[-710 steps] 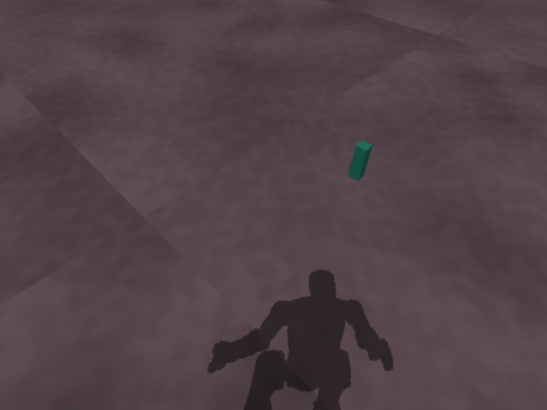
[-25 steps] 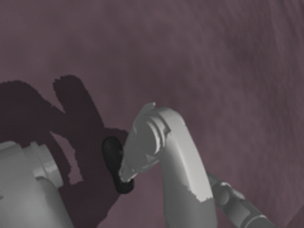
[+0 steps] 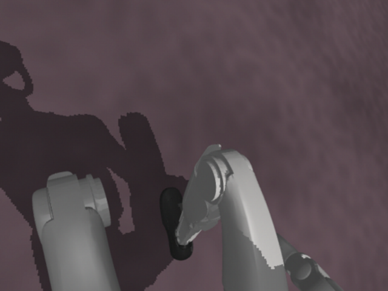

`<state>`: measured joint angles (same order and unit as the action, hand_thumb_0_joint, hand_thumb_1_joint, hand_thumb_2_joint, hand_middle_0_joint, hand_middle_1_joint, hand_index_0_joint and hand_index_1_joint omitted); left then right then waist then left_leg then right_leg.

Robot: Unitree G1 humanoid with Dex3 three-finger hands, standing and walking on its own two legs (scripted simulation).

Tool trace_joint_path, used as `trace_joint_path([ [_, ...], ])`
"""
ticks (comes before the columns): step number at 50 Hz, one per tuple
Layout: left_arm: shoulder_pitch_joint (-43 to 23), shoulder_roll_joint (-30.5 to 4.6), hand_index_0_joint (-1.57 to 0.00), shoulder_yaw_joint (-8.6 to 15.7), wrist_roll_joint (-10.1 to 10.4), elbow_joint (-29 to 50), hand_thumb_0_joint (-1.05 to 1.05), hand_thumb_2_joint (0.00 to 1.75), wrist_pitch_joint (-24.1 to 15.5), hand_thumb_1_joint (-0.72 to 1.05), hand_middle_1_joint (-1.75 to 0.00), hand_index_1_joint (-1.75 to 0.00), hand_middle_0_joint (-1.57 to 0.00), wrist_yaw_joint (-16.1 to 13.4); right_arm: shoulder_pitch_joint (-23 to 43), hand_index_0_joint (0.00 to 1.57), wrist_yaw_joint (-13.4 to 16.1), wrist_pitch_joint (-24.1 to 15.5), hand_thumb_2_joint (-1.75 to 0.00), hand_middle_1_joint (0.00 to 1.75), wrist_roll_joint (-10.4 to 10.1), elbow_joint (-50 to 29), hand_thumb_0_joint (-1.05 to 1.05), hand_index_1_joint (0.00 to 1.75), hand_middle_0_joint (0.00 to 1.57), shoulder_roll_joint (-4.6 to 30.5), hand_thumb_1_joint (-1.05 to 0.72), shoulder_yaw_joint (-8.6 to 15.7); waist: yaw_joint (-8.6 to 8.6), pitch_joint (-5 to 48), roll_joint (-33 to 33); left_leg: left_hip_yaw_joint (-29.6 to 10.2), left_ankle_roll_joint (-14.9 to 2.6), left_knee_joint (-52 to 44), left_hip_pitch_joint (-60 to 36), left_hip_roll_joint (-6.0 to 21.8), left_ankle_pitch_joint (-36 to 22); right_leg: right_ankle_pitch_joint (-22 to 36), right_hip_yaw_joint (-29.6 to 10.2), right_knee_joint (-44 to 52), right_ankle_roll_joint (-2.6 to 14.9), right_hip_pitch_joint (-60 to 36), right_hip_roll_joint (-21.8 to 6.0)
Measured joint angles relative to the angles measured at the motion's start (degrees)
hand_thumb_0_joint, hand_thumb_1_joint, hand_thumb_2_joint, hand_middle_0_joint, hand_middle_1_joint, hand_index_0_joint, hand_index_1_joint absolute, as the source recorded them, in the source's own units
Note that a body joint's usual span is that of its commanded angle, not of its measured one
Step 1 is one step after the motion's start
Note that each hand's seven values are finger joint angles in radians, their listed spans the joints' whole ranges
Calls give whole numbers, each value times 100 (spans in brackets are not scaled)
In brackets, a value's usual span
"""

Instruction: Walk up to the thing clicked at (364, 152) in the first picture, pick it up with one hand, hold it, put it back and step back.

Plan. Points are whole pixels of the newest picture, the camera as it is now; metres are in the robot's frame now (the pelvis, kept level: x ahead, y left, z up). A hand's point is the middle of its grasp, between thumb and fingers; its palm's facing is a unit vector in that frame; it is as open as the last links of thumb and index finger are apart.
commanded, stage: settle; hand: left
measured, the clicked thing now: out of the picture +0.48 +0.33 -0.12
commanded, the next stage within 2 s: hold in 0.22 s
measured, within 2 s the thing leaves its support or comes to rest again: neither
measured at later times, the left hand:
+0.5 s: hand out of the picture +0.44 +0.35 +0.00, palm faces +0.44 -0.89 -0.07, open 10.8 cm
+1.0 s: hand out of the picture +0.40 +0.32 +0.18, palm faces +0.46 -0.89 -0.04, open 10.8 cm
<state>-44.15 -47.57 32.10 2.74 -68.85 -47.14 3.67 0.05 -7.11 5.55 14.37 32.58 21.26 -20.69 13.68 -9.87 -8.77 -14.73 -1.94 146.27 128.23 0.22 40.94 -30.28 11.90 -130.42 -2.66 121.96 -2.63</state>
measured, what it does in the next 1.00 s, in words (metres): rises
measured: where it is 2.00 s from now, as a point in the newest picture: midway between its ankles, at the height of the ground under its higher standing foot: (137, 260)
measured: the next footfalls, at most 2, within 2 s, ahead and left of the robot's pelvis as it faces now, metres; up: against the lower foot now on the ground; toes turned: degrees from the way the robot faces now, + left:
none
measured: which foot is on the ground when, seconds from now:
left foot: down 0.00-1.00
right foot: down 0.00-1.00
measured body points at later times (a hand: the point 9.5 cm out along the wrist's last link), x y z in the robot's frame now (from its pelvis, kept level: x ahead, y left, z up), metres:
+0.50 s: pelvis +0.02 -0.01 +0.04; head +0.22 +0.10 +0.42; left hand +0.41 +0.40 +0.01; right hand +0.17 -0.26 -0.06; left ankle +0.08 +0.11 -0.28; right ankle +0.16 -0.13 -0.28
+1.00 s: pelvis +0.03 -0.01 +0.17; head +0.20 +0.06 +0.58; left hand +0.37 +0.37 +0.19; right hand +0.24 -0.24 +0.05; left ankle +0.08 +0.11 -0.28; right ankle +0.16 -0.13 -0.28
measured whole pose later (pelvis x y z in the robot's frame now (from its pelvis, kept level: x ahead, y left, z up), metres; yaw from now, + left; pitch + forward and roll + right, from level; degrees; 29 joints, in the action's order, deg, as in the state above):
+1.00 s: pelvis +0.03 -0.01 +0.17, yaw +10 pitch +33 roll -5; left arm -24.8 -20.1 23.6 9.4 -29.5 -20.4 3.4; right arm -7.0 0.5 1.0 -1.7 33.1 15.7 -0.4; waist 3.6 10.7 0.9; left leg -3.4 -0.9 112.0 104.5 0.7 40.3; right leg -34.1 3.8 -106.1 -0.9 104.5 -4.2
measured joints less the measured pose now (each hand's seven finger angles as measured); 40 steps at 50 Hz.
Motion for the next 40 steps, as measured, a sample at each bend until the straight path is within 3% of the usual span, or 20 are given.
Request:
trace_joint_path([
  [14,274,898,-78,-264,150,902,-2,97,906,-61,-118,-118,-77,174,-390,21,78,-44,-89,30,-595,169,0,30,20,-178,-90,855,-342,924,561,520,-10,-606,16,-49,-51,-189,-404,188,76,214,-168],
  [23,305,1268,-79,-221,238,1087,-2,94,1134,-60,-118,-116,-78,279,-497,21,185,-110,-89,30,-813,272,0,30,20,-287,-91,1176,-443,1273,743,714,43,-925,-87,-51,11,-315,-571,305,123,267,-208],
  [30,610,1650,-81,-247,356,1734,-2,91,1465,-60,-117,-115,-79,473,-653,21,317,-136,-90,30,-1064,280,0,30,20,-345,-92,1491,-574,1594,868,863,77,-1266,-286,-59,64,-429,-692,496,161,169,-238],
  [40,1206,2194,-83,-426,540,2744,-2,89,2055,-61,-117,-114,-81,377,-712,20,538,-280,-90,30,-1376,177,0,30,20,-449,-93,1869,-834,1946,980,1021,93,-2162,-1038,-24,20,-443,-784,1243,181,-479,-223],
])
